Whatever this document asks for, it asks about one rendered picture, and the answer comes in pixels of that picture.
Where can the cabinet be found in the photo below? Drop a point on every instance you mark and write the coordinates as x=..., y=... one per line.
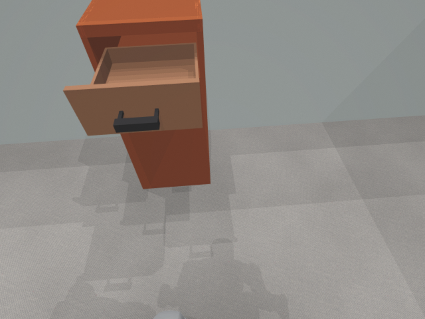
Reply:
x=168, y=158

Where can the handle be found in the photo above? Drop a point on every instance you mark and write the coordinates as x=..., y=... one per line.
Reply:
x=136, y=124

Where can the drawer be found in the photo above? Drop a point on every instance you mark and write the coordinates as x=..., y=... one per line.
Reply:
x=136, y=80

